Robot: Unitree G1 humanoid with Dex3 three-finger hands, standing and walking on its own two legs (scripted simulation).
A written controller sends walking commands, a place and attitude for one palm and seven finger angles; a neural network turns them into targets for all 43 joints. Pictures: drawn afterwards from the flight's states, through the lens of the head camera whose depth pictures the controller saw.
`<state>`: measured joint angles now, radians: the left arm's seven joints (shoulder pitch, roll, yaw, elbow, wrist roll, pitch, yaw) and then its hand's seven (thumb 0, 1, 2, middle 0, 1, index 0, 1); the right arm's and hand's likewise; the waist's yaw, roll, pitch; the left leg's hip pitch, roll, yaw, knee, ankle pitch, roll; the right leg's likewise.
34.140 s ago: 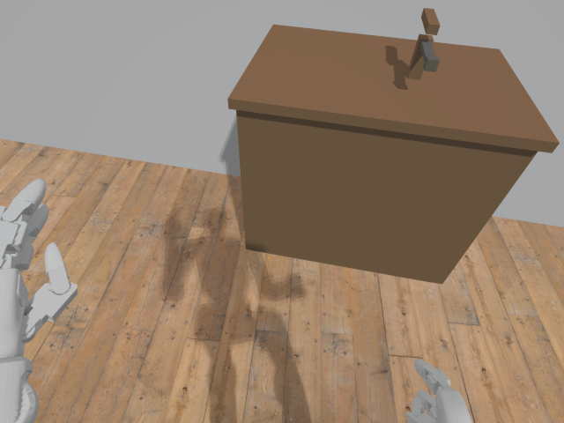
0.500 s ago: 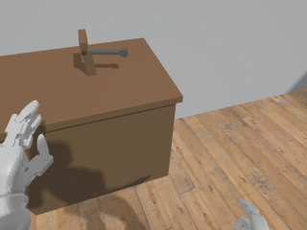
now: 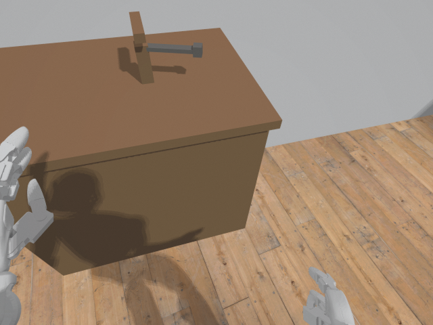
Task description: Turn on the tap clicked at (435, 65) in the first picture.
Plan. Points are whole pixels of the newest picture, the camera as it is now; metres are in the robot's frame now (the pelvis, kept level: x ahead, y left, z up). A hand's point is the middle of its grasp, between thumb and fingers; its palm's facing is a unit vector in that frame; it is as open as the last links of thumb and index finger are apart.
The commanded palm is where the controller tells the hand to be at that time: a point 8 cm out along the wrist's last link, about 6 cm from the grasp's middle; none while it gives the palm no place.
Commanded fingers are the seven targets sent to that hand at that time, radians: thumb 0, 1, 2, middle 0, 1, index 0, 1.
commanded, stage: stop stepping back and stand still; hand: left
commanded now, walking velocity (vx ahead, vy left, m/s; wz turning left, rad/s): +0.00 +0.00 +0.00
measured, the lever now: (197, 50) +0.75 +0.11 +0.13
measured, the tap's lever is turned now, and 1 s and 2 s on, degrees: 71 71 71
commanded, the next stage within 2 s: stand and check the lever's angle in 0.18 s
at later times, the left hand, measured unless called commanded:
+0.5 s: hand (46, 234) +0.19 +0.24 +0.16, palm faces +0.40 -0.84 -0.37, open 7.4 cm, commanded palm +0.14 +0.27 +0.18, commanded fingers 0.00 0.90 0.90 -0.20 -0.30 -0.20 -0.30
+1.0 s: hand (42, 238) +0.19 +0.24 +0.15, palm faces +0.41 -0.84 -0.36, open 7.4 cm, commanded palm +0.14 +0.28 +0.18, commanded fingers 0.00 0.90 0.90 -0.20 -0.30 -0.20 -0.30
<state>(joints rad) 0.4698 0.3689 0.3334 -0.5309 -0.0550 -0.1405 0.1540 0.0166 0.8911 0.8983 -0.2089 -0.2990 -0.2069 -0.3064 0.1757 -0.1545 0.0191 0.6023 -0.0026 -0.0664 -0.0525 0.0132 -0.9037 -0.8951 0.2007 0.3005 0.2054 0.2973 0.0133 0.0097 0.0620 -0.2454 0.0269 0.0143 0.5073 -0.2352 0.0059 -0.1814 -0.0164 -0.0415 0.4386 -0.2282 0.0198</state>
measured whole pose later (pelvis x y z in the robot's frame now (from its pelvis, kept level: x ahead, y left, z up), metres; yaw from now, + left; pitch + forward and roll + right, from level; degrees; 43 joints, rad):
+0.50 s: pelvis -0.02 -0.01 +0.00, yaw +0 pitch -2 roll -2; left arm 0.49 0.34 0.32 -0.47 -0.05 -0.14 0.16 0.01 0.89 0.90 -0.21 -0.30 -0.21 -0.31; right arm 0.20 -0.21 -0.02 0.61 0.00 -0.06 -0.07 0.01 -0.91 -0.90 0.20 0.30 0.20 0.30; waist 0.00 0.04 0.03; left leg -0.26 0.04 0.01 0.49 -0.20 0.00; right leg -0.19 0.00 -0.05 0.41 -0.19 0.01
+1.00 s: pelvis -0.02 +0.00 +0.00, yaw +0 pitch -2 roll -2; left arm 0.48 0.34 0.31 -0.47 -0.06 -0.11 0.16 0.02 0.89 0.90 -0.21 -0.30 -0.21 -0.31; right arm 0.19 -0.20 -0.01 0.61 0.00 -0.06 -0.07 0.01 -0.91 -0.90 0.20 0.30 0.20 0.30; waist 0.01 0.04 0.03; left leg -0.26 0.04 0.00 0.48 -0.19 0.00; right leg -0.18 -0.01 -0.05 0.39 -0.18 0.01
